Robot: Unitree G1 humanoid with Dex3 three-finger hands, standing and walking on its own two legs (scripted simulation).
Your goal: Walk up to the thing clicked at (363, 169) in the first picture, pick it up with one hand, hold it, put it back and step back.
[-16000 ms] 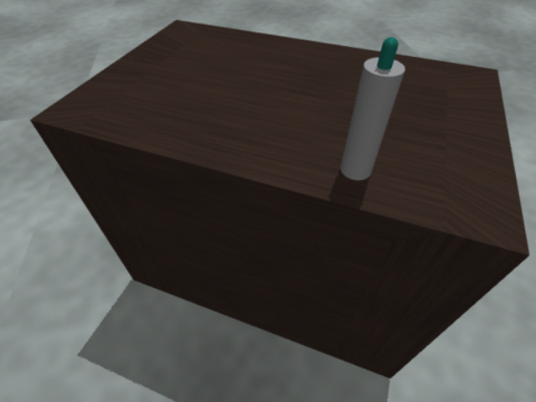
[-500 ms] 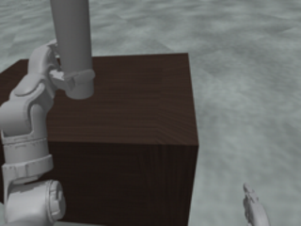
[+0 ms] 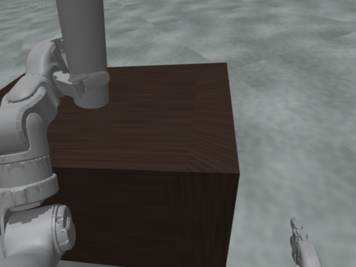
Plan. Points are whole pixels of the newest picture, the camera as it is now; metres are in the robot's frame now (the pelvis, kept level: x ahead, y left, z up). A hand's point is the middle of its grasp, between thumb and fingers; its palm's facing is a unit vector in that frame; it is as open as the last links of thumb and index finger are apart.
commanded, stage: hold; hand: left
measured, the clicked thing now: (83, 25) +0.34 +0.14 +0.40
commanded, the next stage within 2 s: none
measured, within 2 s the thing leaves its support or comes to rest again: neither
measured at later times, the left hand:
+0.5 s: hand (89, 67) +0.34 +0.15 +0.34, palm faces +0.02 -1.00 -0.02, open 10.1 cm
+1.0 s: hand (83, 71) +0.32 +0.15 +0.34, palm faces +0.02 -1.00 -0.04, open 10.1 cm
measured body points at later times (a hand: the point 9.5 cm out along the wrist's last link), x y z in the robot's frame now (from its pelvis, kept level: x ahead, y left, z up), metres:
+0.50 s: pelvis +0.00 +0.00 +0.00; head -0.06 -0.04 +0.44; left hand +0.33 +0.20 +0.34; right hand +0.18 -0.24 -0.08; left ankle +0.02 +0.14 -0.72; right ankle +0.03 -0.16 -0.72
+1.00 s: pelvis -0.01 +0.00 +0.00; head -0.07 -0.04 +0.44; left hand +0.31 +0.21 +0.34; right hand +0.17 -0.25 -0.07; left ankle +0.02 +0.14 -0.72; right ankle +0.03 -0.16 -0.72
